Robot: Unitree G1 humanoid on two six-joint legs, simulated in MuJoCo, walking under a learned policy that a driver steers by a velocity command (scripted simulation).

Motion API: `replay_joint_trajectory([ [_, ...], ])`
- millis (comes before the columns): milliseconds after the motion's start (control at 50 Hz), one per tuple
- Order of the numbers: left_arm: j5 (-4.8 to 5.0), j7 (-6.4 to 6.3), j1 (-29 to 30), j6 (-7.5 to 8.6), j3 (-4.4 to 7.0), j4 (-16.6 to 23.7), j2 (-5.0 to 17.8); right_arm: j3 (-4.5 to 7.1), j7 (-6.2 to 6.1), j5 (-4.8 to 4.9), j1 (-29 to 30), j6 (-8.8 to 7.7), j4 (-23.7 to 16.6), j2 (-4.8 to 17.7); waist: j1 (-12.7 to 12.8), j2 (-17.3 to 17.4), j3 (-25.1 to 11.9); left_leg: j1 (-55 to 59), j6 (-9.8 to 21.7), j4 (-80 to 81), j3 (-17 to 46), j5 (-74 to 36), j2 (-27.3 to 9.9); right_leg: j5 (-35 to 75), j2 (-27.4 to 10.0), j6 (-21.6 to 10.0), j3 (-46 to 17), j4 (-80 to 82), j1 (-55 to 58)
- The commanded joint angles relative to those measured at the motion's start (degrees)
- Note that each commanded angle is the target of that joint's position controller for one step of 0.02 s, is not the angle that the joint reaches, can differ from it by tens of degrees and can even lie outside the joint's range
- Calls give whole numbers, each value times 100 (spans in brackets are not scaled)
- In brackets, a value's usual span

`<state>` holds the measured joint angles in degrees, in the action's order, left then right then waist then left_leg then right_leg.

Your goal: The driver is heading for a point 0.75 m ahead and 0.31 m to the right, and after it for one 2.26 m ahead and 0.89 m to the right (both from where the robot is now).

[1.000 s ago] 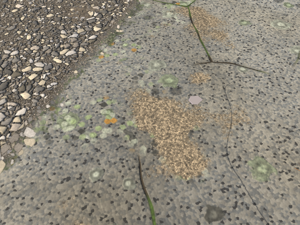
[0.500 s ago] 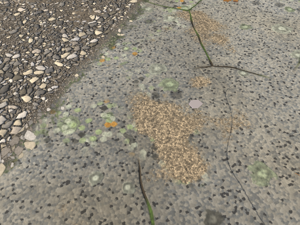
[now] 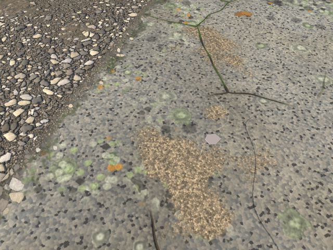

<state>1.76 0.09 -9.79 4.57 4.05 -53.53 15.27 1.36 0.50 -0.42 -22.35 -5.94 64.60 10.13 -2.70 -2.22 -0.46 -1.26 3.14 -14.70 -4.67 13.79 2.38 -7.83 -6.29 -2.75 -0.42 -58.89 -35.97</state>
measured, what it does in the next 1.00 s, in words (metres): walks ahead, turning right: right foot, then left foot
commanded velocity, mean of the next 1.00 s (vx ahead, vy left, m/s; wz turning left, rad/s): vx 0.49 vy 0.00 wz -0.50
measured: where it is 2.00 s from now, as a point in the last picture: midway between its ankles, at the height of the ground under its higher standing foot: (257, 158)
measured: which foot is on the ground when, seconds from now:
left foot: down 0.00-0.26, up 0.28-0.74, down 0.76-1.00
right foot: up 0.00-0.26, down 0.28-0.76, up 0.78-1.00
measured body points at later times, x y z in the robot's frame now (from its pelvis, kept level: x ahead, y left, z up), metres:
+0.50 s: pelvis +0.29 -0.07 +0.00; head +0.31 -0.08 +0.44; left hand +0.42 +0.17 -0.13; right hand +0.37 -0.37 -0.11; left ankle +0.38 +0.10 -0.67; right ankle +0.30 -0.13 -0.75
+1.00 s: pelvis +0.57 -0.10 +0.00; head +0.60 -0.10 +0.45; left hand +0.84 +0.06 -0.11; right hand +0.48 -0.37 -0.12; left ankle +0.62 +0.00 -0.75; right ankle +0.53 -0.25 -0.66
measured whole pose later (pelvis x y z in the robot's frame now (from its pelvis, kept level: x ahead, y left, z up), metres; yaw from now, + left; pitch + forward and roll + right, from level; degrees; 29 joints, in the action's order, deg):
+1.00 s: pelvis +0.57 -0.10 +0.00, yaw -33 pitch +2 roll +2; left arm 1.6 0.0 -13.0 1.6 4.7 -40.9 17.7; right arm 3.6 0.3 -0.4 -16.1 -6.3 48.1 14.8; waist -2.4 -3.0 1.1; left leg -9.4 1.7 -18.4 -6.0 10.7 1.2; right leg -14.8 -4.6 -0.6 -3.7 -62.9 -37.2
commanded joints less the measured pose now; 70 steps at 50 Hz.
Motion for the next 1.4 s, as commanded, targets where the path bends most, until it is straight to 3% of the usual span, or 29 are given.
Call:
replay_joint_trajectory([
  [20, -10, 49, 500, -18, -21, 408, 47, 130, -130, -49, 1, -33, -269, 953, 47, 518, 705, -160, 613, 935, 675, -1599, -1425, 722, -70, 98, -103, 898, -795],
  [180, 4, 351, 1654, 22, -131, 997, 1, 188, -189, 34, -346, 67, -301, 1081, -76, 507, 877, 704, 436, 607, -297, -3012, -1706, 953, 341, -305, 372, 2477, -363],
  [220, -9, 414, 1398, 24, -32, 1047, 215, 246, -232, 28, -188, 139, -429, 1286, 212, 770, 474, 1052, 332, -237, -463, -5255, -1781, 381, 686, -514, 701, 2398, 242],
  [260, 10, 419, -23, -12, 233, 737, 702, 283, -279, -9, 24, 257, -612, 1431, 977, 964, -404, 752, 160, -2249, -616, -6376, -1653, 201, 1126, -799, 852, 2571, 2068],
  [280, -3, 325, -933, -68, 415, 557, 1087, 255, -282, -27, 77, 229, -769, 1436, 1381, 621, -908, -639, -32, -3869, -575, -5045, -1444, 64, 676, -1077, -115, 2709, 3842],
  [300, -48, 257, -1251, -80, 485, 546, 1590, -25, -119, -125, -537, 42, -1024, 492, 759, -974, -1721, -3306, -412, -6323, -220, 557, -189, -923, -1028, -2256, -3488, 3095, 6060],
  [320, -99, 211, -1419, -76, 376, 514, 1221, 26, -12, 119, -37, -275, -1137, 807, 1017, -689, -2251, -4068, -280, -7220, 1036, 1690, 94, -1372, -1365, -2411, -5001, 4205, 6350],
  [340, -116, 181, -1119, -17, 302, 512, 923, 140, 21, 328, 603, -430, -1396, 1192, 1027, -535, -1303, -4629, -88, -7104, 1178, 1255, -310, -1027, -1127, -1986, -4046, 4323, 5753],
  [380, -111, 224, -172, 84, 169, 770, 541, 206, -88, 201, 908, -454, -1470, 1242, 467, 516, -416, -3986, -71, -6046, 1071, 546, -762, 274, -619, -1595, -2643, 4476, 3773],
  [440, -114, 169, 66, 92, 124, 887, 540, 275, -133, 42, 659, -190, -1608, 1094, 37, 306, -111, -3191, -303, -5126, 1011, 447, -1003, 878, -291, -1535, -1935, 4775, 2407],
  [520, -87, -9, -396, 73, 215, 873, 878, 232, -191, -81, 1605, -77, -2024, 949, 276, 61, 187, -3179, -617, -3344, 751, -869, -804, 844, 72, -1359, -1401, 4882, 1732],
  [640, 1, -62, -985, -35, 222, 759, 849, 200, -82, 81, 2586, -148, -2439, 997, 698, -258, 91, -2619, -581, -1496, 829, -1983, -343, 91, 89, -941, -1710, 4359, 2155],
  [740, -78, -120, -878, -129, 169, 930, 684, 402, -21, 66, 1631, -314, -2316, 1463, 69, -457, -406, -1176, -109, -898, 873, -1023, -374, 566, 151, -622, -2213, 2922, 2664],
  [760, -146, -86, -831, -103, 41, 1056, 347, 491, -64, -31, 732, -332, -2224, 1773, -324, 8, -1182, 269, 268, -1045, 1636, -743, -1250, 144, 502, -412, -1753, 1418, 2028],
  [780, 4, -72, -1574, -32, -58, 1219, 5, 613, -74, -110, 114, -235, -2066, 2223, -55, 1780, -1894, 2217, 1180, -634, 4157, 321, -2567, -2194, 1344, -11, -908, -435, -31],
  [800, 103, -80, -1711, -19, -3, 1161, 541, 532, -37, 18, 131, -192, -2084, 1794, -79, 1847, -1788, 2236, 1249, -356, 5119, 1470, -2816, -2578, 872, 40, -1010, -1408, -899],
  [820, 89, -84, -1208, -56, 99, 1184, 939, 414, -47, 45, 428, -156, -2215, 1327, -221, 1144, -1043, 1588, 969, -276, 4206, 1472, -2547, -2037, 630, 80, -1013, -1699, -1129],
  [840, 20, -97, -845, -91, 116, 1257, 926, 364, -49, 14, 722, -111, -2261, 1211, -161, 683, -557, 839, 766, -205, 3316, 731, -2264, -1580, 423, 126, -805, -1639, -974],
  [880, -41, -61, -614, -124, 150, 1378, 747, 295, -42, -59, 1029, -79, -2214, 1026, 85, 705, -63, -147, 623, 97, 2287, -365, -1821, -1093, 116, 132, -764, -1151, -592],
  [960, -15, -4, -497, -256, 86, 1609, 383, 379, -22, 15, 960, -149, -2054, 1184, 189, 737, 73, -483, 787, 538, 1315, -1228, -1739, -702, -64, 223, -555, -571, -569],
  [1180, -15, 317, 1038, -207, -2, 2313, 280, 526, -99, 154, 462, 95, -1781, 1690, -207, 595, 488, 387, 466, 365, -253, -2206, -1866, 529, 158, -15, 189, 2081, -351],
  [1240, -56, 345, 618, -251, 157, 2341, 587, 599, -147, 210, 508, 212, -1807, 1943, 208, 842, 80, 638, 298, -784, -587, -4750, -1881, -338, 670, -366, 630, 2255, 646],
  [1260, -47, 323, -140, -266, 296, 2156, 808, 602, -172, 227, 579, 260, -1832, 1971, 663, 792, -322, 436, 189, -1797, -748, -5277, -1752, -206, 936, -553, 751, 2555, 1658],
  [1280, -38, 229, -1168, -305, 496, 1875, 1170, 536, -202, 187, 556, 257, -1885, 1822, 1151, 555, -836, -545, -32, -3232, -834, -4606, -1537, 89, 963, -793, 447, 2772, 3340],
  [1300, 2, 103, -1496, -340, 598, 1782, 1752, 306, -159, -105, 274, 185, -2113, 1071, 842, -869, -1215, -2739, -318, -5238, -783, 125, -897, 210, -463, -1360, -1881, 2824, 5123],
  [1320, -41, 153, -1460, -226, 542, 2025, 1884, 204, -81, 2, 264, -56, -2393, 1045, 705, -1193, -2285, -4142, -425, -6558, 586, 2251, -50, -980, -1402, -2346, -4904, 3880, 6083],
  [1340, -95, 189, -1421, -159, 379, 1916, 1298, 329, -3, 269, 855, -183, -2432, 1536, 976, -393, -1795, -4731, -339, -6675, 986, 1657, -445, -910, -1304, -1929, -4153, 4163, 5788],
  [1360, -92, 190, -1176, -116, 295, 1851, 1046, 299, 21, 332, 943, -225, -2422, 1502, 812, -303, -1079, -4716, -231, -6280, 840, 1149, -703, -480, -1120, -1683, -3187, 4142, 4948],
  [1400, -139, 183, -384, -68, 140, 1930, 645, 331, -42, 133, 856, -127, -2221, 1476, 339, 54, -458, -3902, -279, -5486, 826, 483, -1160, 741, -683, -1326, -1994, 4253, 3343],
])
Next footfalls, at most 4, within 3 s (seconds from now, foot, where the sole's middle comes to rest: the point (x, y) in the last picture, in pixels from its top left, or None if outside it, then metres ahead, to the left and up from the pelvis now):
0.28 right None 0.33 -0.14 -0.78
0.76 left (165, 221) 0.66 -0.02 -0.78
1.28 right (248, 202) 0.73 -0.40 -0.78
1.84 left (243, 137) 1.12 -0.46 -0.78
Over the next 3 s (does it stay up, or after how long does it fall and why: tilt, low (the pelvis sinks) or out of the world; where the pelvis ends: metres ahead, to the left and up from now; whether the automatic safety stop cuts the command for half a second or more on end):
stays up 1.50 -0.62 -0.01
